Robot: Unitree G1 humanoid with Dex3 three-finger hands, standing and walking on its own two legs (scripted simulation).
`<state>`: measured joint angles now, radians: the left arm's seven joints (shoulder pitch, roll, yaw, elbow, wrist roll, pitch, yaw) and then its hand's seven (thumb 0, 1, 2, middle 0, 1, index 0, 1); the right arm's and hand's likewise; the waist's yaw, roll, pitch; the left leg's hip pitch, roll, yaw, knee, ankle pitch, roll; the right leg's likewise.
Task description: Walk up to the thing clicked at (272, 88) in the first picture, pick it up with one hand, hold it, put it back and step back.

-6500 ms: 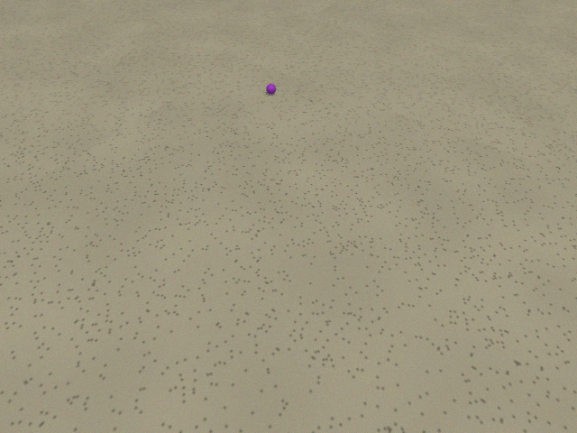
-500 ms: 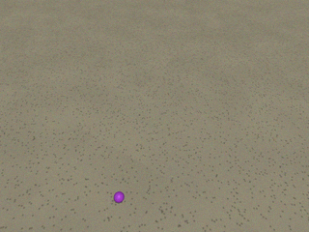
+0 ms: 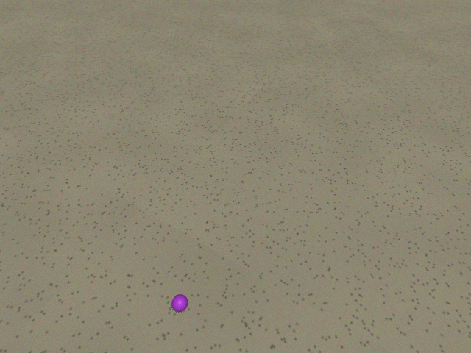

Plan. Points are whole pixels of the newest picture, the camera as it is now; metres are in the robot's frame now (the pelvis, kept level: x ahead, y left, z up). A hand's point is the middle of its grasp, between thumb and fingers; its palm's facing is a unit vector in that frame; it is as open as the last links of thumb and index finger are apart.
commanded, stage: stand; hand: left
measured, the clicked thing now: (179, 302) +0.44 +0.21 -0.75
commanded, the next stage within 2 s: none
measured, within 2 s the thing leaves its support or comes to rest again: neither
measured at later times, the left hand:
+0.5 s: hand out of the picture +0.10 +0.25 -0.15, palm faces -0.02 -0.94 -0.34, open 7.4 cm
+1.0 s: hand out of the picture +0.10 +0.24 -0.15, palm faces -0.01 -0.94 -0.35, open 7.4 cm
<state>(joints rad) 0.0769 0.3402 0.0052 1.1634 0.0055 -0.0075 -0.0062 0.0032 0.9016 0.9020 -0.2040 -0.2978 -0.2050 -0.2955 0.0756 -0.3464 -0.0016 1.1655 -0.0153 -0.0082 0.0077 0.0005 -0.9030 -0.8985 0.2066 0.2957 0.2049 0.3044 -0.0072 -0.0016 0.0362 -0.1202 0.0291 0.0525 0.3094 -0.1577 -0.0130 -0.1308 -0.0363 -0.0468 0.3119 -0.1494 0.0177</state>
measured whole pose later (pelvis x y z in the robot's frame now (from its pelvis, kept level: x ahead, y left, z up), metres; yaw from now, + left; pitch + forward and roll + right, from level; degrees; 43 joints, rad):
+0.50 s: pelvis +0.02 -0.01 +0.00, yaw +0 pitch -2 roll +0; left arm 0.08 0.35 0.00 1.15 0.00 -0.01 0.00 0.00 0.90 0.90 -0.20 -0.30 -0.21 -0.30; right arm 0.07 -0.35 0.00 1.16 -0.01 -0.01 0.01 0.00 -0.90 -0.90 0.21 0.30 0.20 0.30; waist -0.01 0.00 0.04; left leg -0.09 0.04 0.04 0.29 -0.17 -0.03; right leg -0.10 -0.03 -0.06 0.30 -0.17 0.01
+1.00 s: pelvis +0.02 -0.01 +0.00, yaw +0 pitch -2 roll +0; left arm 0.09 0.35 0.00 1.15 0.00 -0.01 0.00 0.00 0.90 0.90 -0.20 -0.30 -0.21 -0.30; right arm 0.09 -0.35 0.01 1.15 -0.01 0.00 0.01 0.00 -0.90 -0.90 0.21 0.30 0.20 0.30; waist 0.00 0.01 0.04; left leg -0.08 0.05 0.04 0.29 -0.17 -0.03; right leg -0.09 -0.02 -0.06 0.30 -0.17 0.00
